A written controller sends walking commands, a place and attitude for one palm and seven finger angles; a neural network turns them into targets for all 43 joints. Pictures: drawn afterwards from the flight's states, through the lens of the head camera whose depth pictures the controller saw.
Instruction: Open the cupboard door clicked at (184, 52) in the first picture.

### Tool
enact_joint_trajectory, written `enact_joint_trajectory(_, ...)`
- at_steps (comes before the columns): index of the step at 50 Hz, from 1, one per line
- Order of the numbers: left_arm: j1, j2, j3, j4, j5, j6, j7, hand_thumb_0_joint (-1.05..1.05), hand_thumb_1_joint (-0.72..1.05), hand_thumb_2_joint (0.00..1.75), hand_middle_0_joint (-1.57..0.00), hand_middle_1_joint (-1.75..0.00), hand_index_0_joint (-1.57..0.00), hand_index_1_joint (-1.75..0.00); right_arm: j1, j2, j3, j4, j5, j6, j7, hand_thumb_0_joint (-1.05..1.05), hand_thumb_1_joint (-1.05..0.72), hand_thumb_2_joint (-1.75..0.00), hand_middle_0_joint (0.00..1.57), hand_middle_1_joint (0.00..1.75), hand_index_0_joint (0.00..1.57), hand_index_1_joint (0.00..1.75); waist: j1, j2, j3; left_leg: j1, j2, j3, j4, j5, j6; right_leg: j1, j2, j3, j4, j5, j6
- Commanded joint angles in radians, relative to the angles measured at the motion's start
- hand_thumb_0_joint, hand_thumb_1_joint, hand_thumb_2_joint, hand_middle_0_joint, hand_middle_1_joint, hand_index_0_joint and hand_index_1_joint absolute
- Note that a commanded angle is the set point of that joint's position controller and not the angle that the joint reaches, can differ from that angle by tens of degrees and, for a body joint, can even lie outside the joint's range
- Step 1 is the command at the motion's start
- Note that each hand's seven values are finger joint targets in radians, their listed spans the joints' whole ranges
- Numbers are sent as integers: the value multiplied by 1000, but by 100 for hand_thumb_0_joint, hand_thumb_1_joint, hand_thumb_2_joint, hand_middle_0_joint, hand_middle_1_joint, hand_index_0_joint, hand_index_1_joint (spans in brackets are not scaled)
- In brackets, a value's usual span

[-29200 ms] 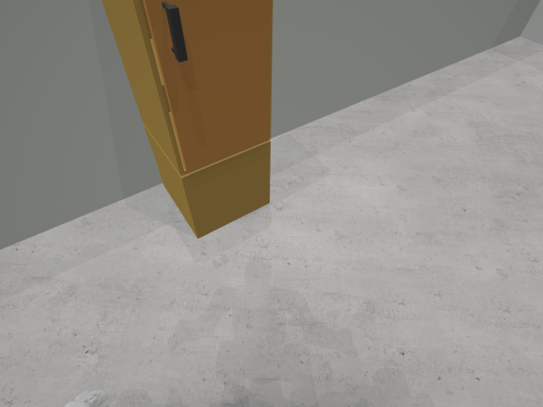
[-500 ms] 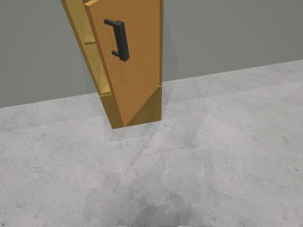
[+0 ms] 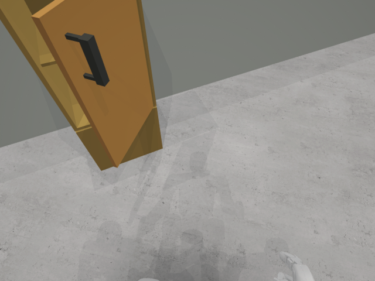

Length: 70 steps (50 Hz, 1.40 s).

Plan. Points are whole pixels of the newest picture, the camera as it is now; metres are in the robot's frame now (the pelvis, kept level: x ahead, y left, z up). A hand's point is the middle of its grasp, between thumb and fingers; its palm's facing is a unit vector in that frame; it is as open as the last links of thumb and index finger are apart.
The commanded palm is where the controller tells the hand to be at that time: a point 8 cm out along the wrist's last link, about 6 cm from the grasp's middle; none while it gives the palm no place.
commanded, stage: walk to a spot facing it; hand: left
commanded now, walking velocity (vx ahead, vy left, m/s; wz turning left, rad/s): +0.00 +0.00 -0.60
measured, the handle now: (87, 60) +0.54 +0.29 +0.13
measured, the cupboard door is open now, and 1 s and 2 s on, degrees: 46 46 46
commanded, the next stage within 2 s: none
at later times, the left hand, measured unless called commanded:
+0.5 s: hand (132, 259) +0.17 +0.16 -0.17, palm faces -0.32 -0.91 -0.27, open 7.4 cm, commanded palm none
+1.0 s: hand (215, 197) +0.35 -0.04 -0.17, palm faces -0.65 -0.73 -0.20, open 7.4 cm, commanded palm none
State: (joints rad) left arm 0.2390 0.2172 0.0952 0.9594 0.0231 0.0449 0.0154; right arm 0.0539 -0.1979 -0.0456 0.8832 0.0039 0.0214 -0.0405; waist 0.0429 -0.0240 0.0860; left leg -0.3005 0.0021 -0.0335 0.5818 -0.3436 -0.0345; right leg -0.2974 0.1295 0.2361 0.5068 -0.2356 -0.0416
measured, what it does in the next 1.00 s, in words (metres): walks ahead, turning right: left foot, then right foot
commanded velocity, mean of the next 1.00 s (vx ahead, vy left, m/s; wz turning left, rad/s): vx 0.18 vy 0.00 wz -0.58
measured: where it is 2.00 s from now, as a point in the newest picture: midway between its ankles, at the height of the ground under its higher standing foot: (279, 228)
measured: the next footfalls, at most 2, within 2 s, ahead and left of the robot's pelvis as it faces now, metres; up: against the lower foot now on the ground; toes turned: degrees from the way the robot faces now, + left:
left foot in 0.02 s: +0.03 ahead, +0.15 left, +0.00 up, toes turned -3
right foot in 0.30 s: +0.04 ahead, -0.14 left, +0.00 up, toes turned -14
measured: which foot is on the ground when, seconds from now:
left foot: up 0.00-0.00, down 0.02-0.30, up 0.32-0.58, down 0.60-0.98, up 1.00-1.00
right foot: down 0.00-0.02, up 0.04-0.28, down 0.30-0.60, up 0.62-0.96, down 0.98-1.00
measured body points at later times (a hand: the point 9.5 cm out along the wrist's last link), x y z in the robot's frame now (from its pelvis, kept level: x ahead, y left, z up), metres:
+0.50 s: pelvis +0.01 -0.01 -0.01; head +0.07 -0.04 +0.44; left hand +0.19 +0.20 -0.14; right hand -0.02 -0.29 -0.15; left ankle +0.03 +0.13 -0.69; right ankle +0.01 -0.13 -0.74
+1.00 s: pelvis +0.11 -0.10 -0.02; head +0.15 -0.14 +0.42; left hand +0.38 +0.00 -0.15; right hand -0.11 -0.22 -0.16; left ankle +0.08 +0.10 -0.71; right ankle +0.09 -0.20 -0.74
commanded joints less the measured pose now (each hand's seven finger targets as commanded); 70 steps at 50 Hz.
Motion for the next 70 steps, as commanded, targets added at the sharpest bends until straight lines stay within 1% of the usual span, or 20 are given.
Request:
enact_joint_trajectory(1,-40,110,20,-138,-8,-25,-17,0,90,90,-20,-30,-20,-30,180,-267,-61,-46,-31,-21,-22,0,-90,-90,20,30,20,30,-81,287,-140,306,515,-415,-303,332,233,-315,-53,-155,427,-398,73)
enact_joint_trajectory(6,-88,92,15,-136,-4,-11,-48,0,90,90,-20,-30,-20,-30,140,-190,-37,-66,-44,-26,-18,0,-90,-90,20,30,20,30,-44,253,-109,227,299,-30,-162,732,160,-274,-135,-238,571,-273,94)
enact_joint_trajectory(13,-28,111,11,-121,-6,-22,-58,0,90,90,-20,-30,-20,-30,163,-240,-53,-56,-34,-14,1,0,-90,-90,20,30,20,30,-12,190,-120,75,280,90,4,510,70,120,-104,-346,49,5,43)
enact_joint_trajectory(15,120,317,54,-85,6,-49,-26,0,90,90,-20,-30,-20,-30,119,-116,-25,-125,-9,-11,17,0,-90,-90,20,30,20,30,55,-312,-203,-302,51,193,509,-266,-43,398,-532,247,-151,584,-148)
enact_joint_trajectory(16,140,336,47,-78,-10,-41,-14,0,90,90,-20,-30,-20,-30,114,-157,-25,-122,-9,1,8,0,-90,-90,20,30,20,30,72,-225,-191,-302,86,32,596,-332,-30,305,-561,237,-152,449,-227)
enact_joint_trajectory(28,-144,199,23,-137,0,-22,-22,0,90,90,-20,-30,-20,-30,302,-117,-25,-10,-21,-25,20,0,-90,-90,20,30,20,30,-109,-107,-103,196,24,109,-78,-11,-9,-164,-251,112,-153,-372,-88)
enact_joint_trajectory(30,-148,79,-4,-186,-12,-24,-44,0,90,90,-20,-30,-20,-30,422,-287,-58,11,-49,-43,2,0,-90,-90,20,30,20,30,-154,403,-98,368,449,-430,-414,-431,136,-476,-27,-187,359,-409,32)
enact_joint_trajectory(31,-237,114,14,-228,-10,-37,-58,0,90,90,-20,-30,-20,-30,395,-309,-63,0,-46,-51,-14,0,-90,-90,20,30,20,30,-147,234,-69,232,537,-463,-462,-407,216,-449,-142,-195,494,-332,39)
enact_joint_trajectory(36,-216,34,-3,-160,12,-39,-90,0,90,90,-20,-30,-20,-30,370,-150,-13,17,-44,-85,0,0,-90,-90,20,30,20,30,-92,194,-18,276,317,-14,-344,227,109,-471,-200,-261,637,-57,65)
enact_joint_trajectory(42,-321,8,-23,-172,3,-44,-93,0,90,90,-20,-30,-20,-30,470,-159,-19,68,-49,-83,8,0,-90,-90,20,30,20,30,-131,195,-37,292,340,174,-298,407,103,-305,-187,-354,301,-64,46)
enact_joint_trajectory(45,-269,42,-14,-157,4,-48,-90,0,90,90,-20,-30,-20,-30,440,-173,-22,69,-49,-76,16,0,-90,-90,20,30,20,30,-92,212,-42,248,362,225,-218,483,93,-126,-143,-397,174,-108,12)
enact_joint_trajectory(47,-5,96,9,-69,6,-65,-79,0,90,90,-20,-30,-20,-30,377,-184,-18,53,-33,-74,21,0,-90,-90,20,30,20,30,47,107,-160,75,297,300,119,630,43,309,-98,-406,47,-33,-42)
enact_joint_trajectory(48,187,230,48,-20,10,-78,-60,0,90,90,-20,-30,-20,-30,333,-127,-7,11,-8,-79,34,0,-90,-90,20,30,20,30,133,-151,-280,-235,192,348,448,306,-6,628,-355,-40,-56,-155,-139)
enact_joint_trajectory(49,257,313,65,7,-15,-75,-43,0,90,90,-20,-30,-20,-30,243,-101,-3,-45,-1,-79,29,0,-90,-90,20,30,20,30,137,-255,-270,-462,86,223,739,-288,-31,641,-580,355,-213,4,-237)
enact_joint_trajectory(51,97,234,42,-34,-14,-68,-16,0,90,90,-20,-30,-20,-30,161,-107,-17,-37,-14,-72,27,0,-90,-90,20,30,20,30,64,-110,-111,-498,181,46,779,-144,-20,360,-529,240,-246,-128,-235)
enact_joint_trajectory(55,-87,138,10,-67,8,-88,-15,0,90,90,-20,-30,-20,-30,293,-60,-21,42,-32,-33,41,0,-90,-90,20,30,20,30,-86,-119,-81,-196,164,90,464,3,-35,33,-359,-79,-296,-85,-136)
enact_joint_trajectory(62,9,143,19,0,-1,-104,-31,0,90,90,-20,-30,-20,-30,127,-53,-23,-7,-29,-64,56,0,-90,-90,20,30,20,30,-38,-83,-36,-135,81,128,80,91,-23,130,-338,-52,-250,16,-135)
enact_joint_trajectory(65,-2,120,14,5,-8,-103,-26,0,90,90,-20,-30,-20,-30,248,-105,-34,41,-32,-86,43,0,-90,-90,20,30,20,30,-109,26,-98,192,71,118,-124,148,3,23,-269,-98,-37,116,-81)
enact_joint_trajectory(67,16,33,-9,-35,-16,-110,-40,0,90,90,-20,-30,-20,-30,513,-276,-69,100,-61,-92,24,0,-90,-90,20,30,20,30,-197,362,-253,552,495,-424,-295,54,202,-335,-71,-290,571,-324,7)
enact_joint_trajectory(70,-98,51,-6,-38,4,-113,-47,0,90,90,-20,-30,-20,-30,369,-152,-35,69,-50,-93,22,0,-90,-90,20,30,20,30,-131,177,-42,258,452,-298,-363,42,184,-445,-223,-190,815,-134,10)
